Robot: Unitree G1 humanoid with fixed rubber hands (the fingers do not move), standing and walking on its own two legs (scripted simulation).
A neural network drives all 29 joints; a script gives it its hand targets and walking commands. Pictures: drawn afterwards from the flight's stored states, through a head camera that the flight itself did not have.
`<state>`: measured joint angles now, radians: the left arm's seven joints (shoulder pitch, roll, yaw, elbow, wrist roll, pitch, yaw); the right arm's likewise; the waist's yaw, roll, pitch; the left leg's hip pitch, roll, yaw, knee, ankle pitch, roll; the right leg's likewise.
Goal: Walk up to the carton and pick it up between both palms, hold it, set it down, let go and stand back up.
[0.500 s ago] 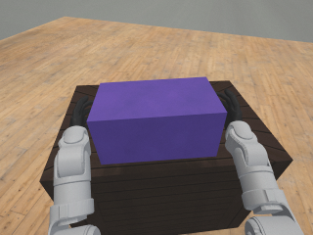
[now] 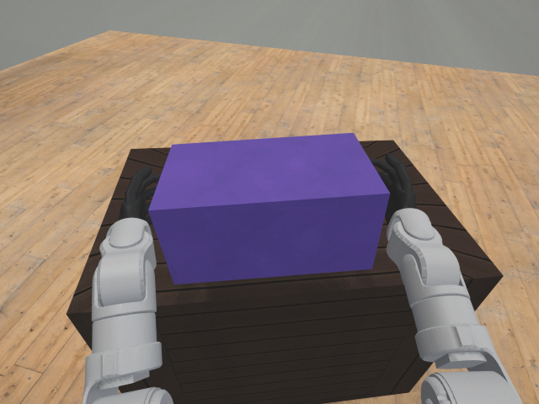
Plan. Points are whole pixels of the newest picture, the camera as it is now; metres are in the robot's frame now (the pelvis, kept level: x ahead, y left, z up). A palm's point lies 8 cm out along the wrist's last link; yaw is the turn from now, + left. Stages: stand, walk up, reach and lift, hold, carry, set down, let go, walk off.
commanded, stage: hold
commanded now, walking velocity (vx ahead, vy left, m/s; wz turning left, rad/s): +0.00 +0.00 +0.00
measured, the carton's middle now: (268, 204) +0.38 +0.01 +0.15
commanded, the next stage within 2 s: none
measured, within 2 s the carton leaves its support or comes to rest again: neither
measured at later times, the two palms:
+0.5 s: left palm (136, 220) +0.33 +0.20 +0.16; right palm (398, 206) +0.35 -0.17 +0.17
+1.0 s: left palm (135, 223) +0.32 +0.20 +0.16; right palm (398, 208) +0.34 -0.18 +0.17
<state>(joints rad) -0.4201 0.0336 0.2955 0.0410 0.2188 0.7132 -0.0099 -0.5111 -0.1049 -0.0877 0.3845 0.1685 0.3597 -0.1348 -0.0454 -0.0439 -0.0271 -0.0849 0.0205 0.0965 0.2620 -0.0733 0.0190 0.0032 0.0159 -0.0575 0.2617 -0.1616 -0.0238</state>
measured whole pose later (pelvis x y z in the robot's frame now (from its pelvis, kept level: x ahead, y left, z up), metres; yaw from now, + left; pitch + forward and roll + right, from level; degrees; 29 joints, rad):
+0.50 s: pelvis +0.00 +0.00 +0.00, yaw +0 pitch -6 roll +0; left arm -0.43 0.04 0.29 0.05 0.22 0.71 -0.01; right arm -0.53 -0.10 -0.10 0.40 0.16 0.35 -0.13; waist -0.04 -0.05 -0.03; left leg -0.09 0.02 0.10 0.26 -0.07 0.02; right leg -0.01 0.01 -0.05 0.26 -0.16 -0.02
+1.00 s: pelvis +0.00 +0.00 +0.00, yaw +0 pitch -6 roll +0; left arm -0.42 0.03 0.29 0.04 0.22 0.72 -0.01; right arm -0.51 -0.10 -0.10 0.38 0.15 0.36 -0.13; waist -0.04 -0.04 -0.03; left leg -0.08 0.02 0.10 0.26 -0.07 0.02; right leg 0.00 0.02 -0.06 0.27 -0.16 -0.02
